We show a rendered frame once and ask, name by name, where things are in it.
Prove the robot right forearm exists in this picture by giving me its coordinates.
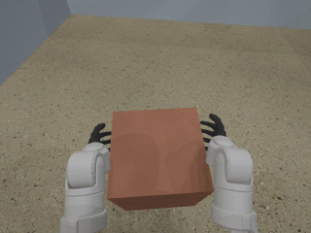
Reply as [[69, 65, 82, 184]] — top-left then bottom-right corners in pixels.
[[205, 135, 259, 233]]

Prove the robot left hand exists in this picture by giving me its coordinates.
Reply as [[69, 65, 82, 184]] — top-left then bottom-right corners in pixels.
[[88, 122, 112, 151]]

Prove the carton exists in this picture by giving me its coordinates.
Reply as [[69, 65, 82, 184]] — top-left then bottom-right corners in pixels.
[[107, 107, 215, 211]]

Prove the robot left forearm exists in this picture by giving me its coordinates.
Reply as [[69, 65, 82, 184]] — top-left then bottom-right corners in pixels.
[[59, 142, 111, 233]]

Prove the robot right hand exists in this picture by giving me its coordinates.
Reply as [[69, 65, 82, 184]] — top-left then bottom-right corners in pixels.
[[200, 114, 226, 151]]

